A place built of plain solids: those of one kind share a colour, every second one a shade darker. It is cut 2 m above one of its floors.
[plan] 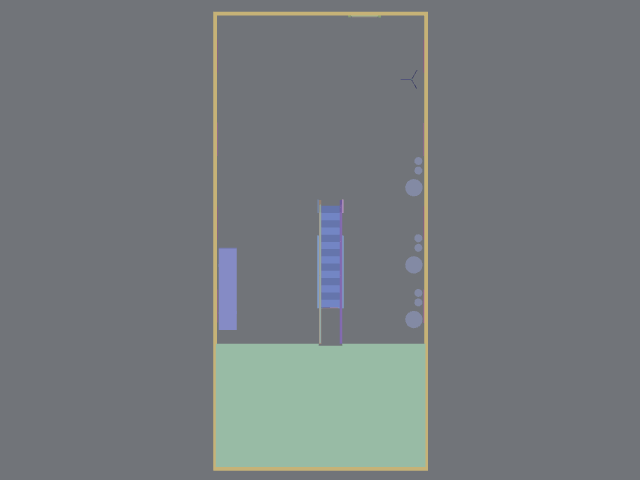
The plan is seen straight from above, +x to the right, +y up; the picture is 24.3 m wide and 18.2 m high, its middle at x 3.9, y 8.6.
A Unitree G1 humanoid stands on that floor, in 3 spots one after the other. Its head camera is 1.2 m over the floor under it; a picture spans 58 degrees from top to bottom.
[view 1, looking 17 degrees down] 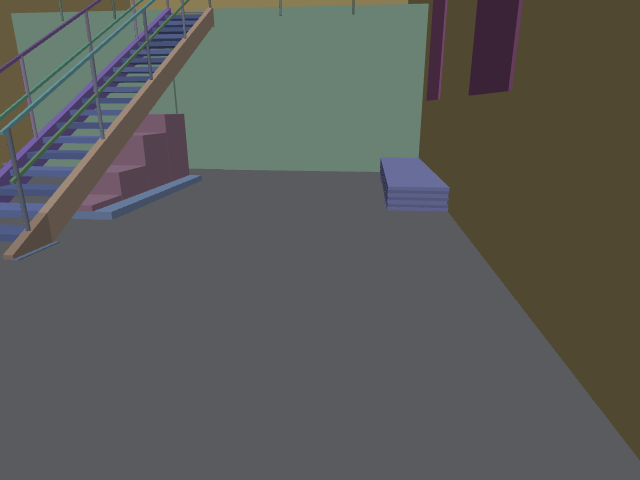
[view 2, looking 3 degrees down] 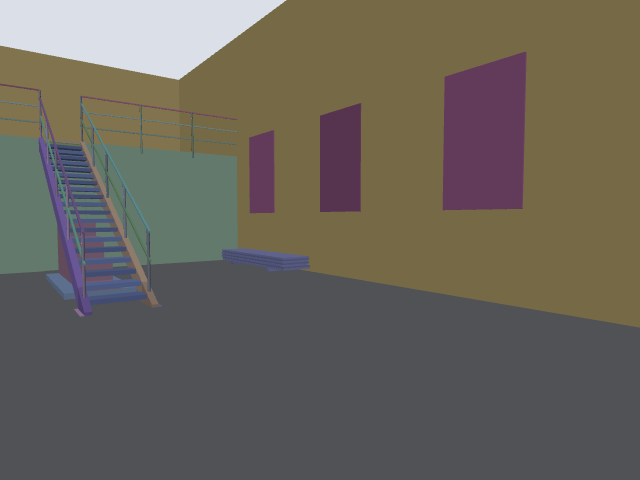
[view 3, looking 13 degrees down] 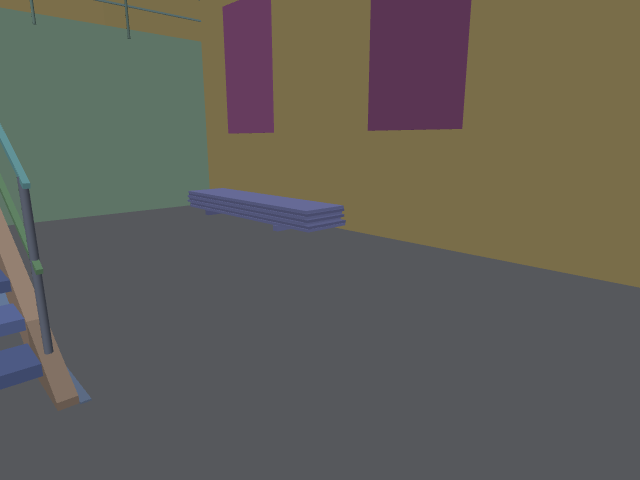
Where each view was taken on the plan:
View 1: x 1.00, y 13.20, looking -84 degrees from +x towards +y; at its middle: ground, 4.10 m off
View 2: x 5.59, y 16.01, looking -127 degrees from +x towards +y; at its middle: wall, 9.30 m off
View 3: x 4.30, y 12.20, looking -134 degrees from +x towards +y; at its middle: ground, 5.33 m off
